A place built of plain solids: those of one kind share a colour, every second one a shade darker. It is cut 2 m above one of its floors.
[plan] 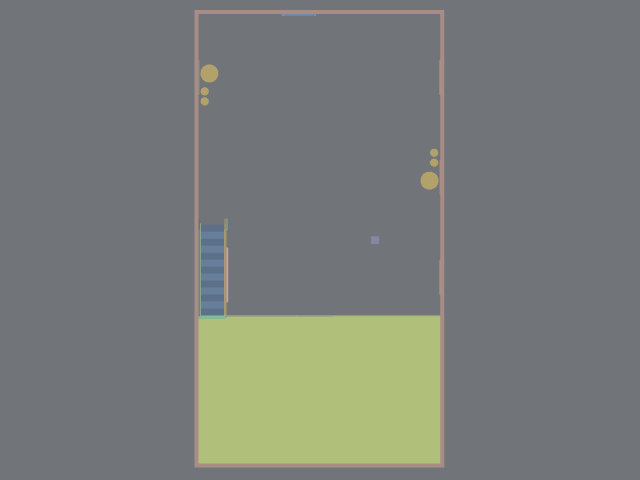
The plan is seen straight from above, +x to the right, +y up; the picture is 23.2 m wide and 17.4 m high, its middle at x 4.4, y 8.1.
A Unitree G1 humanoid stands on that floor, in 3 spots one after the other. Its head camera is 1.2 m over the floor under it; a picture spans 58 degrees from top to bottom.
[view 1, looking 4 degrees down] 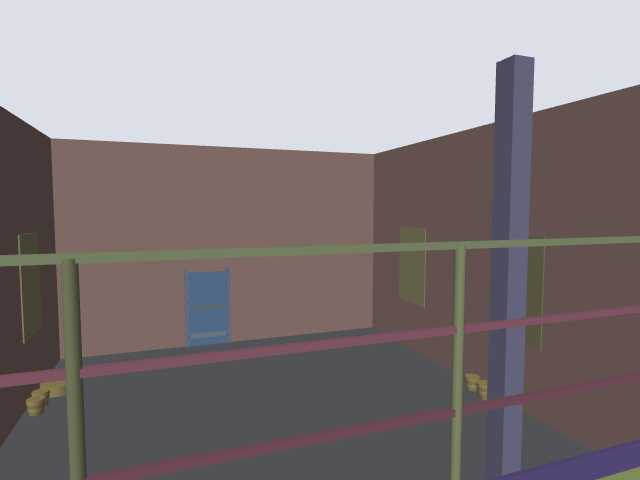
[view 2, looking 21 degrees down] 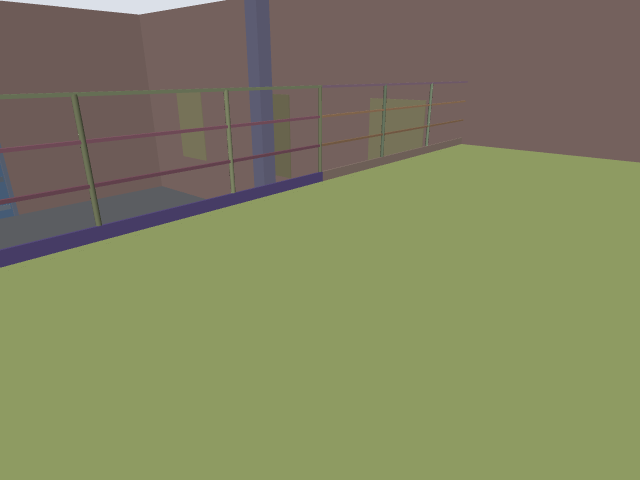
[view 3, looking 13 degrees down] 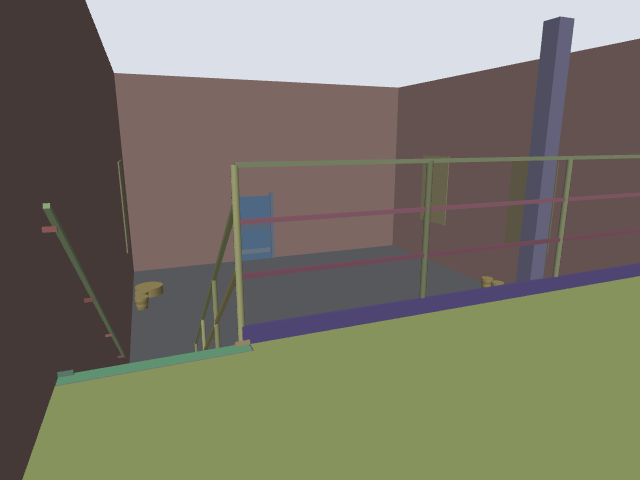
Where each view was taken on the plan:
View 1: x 2.50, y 4.02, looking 70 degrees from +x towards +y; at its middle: wall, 13.09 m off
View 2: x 1.00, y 2.02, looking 41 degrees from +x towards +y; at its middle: loft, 3.35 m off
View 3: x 0.50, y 2.95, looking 68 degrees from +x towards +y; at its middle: wall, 14.77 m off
